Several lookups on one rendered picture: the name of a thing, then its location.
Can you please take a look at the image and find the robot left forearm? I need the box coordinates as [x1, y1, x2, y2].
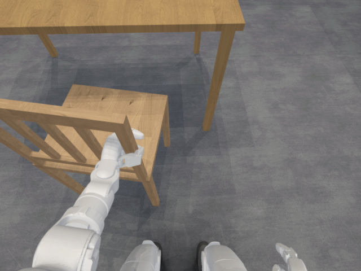
[32, 159, 120, 268]

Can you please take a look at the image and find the right robot hand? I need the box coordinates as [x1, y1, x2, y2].
[272, 243, 307, 271]

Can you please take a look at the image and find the right robot shin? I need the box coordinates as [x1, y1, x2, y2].
[205, 242, 220, 248]

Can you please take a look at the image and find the left robot hand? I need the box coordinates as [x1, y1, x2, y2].
[101, 128, 144, 168]

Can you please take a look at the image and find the left robot upper arm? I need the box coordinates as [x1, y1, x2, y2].
[18, 225, 101, 271]

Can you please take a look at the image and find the chair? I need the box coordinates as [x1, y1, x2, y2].
[0, 84, 170, 207]

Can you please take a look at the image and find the table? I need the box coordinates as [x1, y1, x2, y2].
[0, 0, 245, 137]

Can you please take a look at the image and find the robot right foot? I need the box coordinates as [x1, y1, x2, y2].
[196, 241, 209, 271]

